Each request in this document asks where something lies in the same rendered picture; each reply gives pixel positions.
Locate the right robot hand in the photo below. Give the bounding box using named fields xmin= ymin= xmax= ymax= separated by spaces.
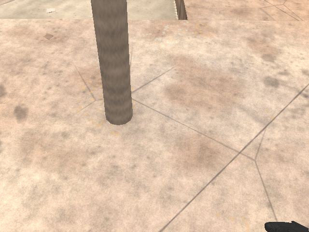
xmin=265 ymin=220 xmax=309 ymax=232

